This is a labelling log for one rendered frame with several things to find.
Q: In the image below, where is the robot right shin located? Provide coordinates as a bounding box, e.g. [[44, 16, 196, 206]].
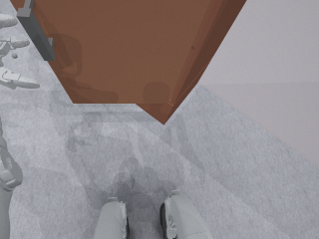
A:
[[165, 190, 180, 239]]

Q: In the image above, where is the handle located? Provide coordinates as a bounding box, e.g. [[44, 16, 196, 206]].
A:
[[16, 0, 56, 62]]

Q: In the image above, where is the robot right foot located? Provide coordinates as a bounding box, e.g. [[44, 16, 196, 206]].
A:
[[159, 203, 176, 239]]

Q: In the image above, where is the robot left upper arm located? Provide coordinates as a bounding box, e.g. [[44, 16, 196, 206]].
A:
[[0, 147, 23, 239]]

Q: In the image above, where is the cupboard door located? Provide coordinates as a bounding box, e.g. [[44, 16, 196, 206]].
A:
[[10, 0, 210, 104]]

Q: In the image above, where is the robot left hand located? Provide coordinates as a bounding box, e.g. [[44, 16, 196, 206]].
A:
[[0, 14, 40, 90]]

